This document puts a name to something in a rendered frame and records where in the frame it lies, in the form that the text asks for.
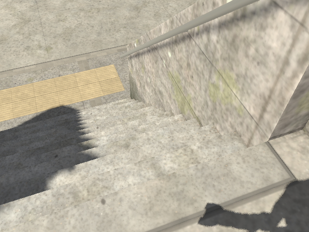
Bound stairs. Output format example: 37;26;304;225
0;98;247;230

